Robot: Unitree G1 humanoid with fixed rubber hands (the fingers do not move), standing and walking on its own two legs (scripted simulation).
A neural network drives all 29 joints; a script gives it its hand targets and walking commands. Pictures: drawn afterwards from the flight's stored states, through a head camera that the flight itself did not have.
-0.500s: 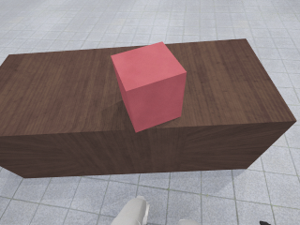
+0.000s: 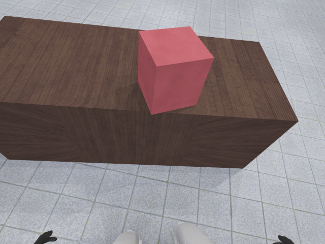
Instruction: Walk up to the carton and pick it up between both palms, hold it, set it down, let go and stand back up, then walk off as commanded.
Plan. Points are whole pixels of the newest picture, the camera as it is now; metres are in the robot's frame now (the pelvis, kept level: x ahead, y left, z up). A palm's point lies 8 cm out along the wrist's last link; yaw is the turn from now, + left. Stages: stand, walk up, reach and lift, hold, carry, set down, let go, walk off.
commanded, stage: walk off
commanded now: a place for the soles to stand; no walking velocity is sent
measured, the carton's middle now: (170, 71) +0.73 -0.04 -0.06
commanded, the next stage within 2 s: stand in 0.50 s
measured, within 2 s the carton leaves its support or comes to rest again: neither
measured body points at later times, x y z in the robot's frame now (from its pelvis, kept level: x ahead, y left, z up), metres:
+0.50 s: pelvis -0.12 -0.04 +0.00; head -0.06 -0.06 +0.44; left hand -0.02 +0.29 -0.10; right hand -0.03 -0.36 -0.14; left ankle -0.10 +0.09 -0.67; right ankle -0.06 -0.14 -0.72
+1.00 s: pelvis -0.11 -0.04 +0.00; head -0.04 -0.01 +0.44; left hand -0.04 +0.28 -0.14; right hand -0.01 -0.36 -0.10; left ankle -0.12 +0.09 -0.72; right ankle -0.10 -0.16 -0.72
